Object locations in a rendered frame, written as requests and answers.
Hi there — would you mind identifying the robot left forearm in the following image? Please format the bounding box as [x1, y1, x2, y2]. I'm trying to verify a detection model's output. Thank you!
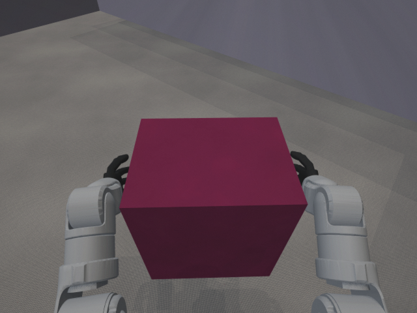
[54, 177, 122, 313]

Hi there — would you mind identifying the carton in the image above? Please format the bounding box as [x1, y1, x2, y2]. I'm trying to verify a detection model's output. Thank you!
[119, 117, 308, 279]

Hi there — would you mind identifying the robot right upper arm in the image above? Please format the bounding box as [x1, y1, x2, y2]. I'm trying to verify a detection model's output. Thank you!
[311, 293, 385, 313]

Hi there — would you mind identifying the robot left upper arm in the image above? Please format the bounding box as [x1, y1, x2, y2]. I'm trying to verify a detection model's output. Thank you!
[58, 292, 127, 313]

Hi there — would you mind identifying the robot right forearm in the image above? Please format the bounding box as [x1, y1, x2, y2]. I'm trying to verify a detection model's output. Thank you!
[302, 175, 388, 313]

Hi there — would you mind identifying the robot left hand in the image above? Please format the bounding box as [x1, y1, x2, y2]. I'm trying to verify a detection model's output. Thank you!
[104, 154, 129, 193]

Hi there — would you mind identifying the robot right hand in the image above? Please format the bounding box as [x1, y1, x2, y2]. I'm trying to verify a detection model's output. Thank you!
[291, 151, 319, 186]

